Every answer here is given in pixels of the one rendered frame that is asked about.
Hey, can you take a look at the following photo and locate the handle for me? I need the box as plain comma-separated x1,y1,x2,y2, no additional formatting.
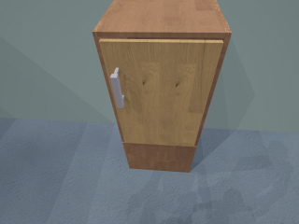
110,67,124,108

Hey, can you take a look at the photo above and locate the cupboard door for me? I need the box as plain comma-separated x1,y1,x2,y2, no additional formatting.
99,38,223,147

